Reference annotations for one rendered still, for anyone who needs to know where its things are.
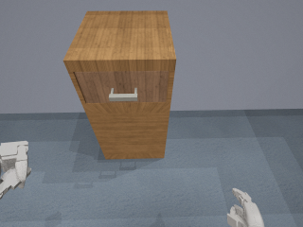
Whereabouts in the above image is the right robot hand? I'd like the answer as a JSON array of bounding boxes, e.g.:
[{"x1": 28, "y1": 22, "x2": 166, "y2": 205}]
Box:
[{"x1": 227, "y1": 188, "x2": 265, "y2": 227}]

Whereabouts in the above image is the drawer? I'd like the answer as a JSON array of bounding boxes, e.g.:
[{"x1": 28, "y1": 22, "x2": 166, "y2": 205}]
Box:
[{"x1": 75, "y1": 70, "x2": 169, "y2": 103}]

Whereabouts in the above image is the left robot hand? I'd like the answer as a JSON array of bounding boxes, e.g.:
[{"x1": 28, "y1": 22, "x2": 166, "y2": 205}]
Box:
[{"x1": 0, "y1": 141, "x2": 31, "y2": 200}]

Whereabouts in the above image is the cabinet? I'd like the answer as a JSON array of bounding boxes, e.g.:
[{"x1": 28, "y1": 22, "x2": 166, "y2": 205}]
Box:
[{"x1": 63, "y1": 10, "x2": 176, "y2": 160}]

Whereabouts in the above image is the handle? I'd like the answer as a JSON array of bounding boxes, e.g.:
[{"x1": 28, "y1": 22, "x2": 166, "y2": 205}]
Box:
[{"x1": 109, "y1": 87, "x2": 138, "y2": 101}]

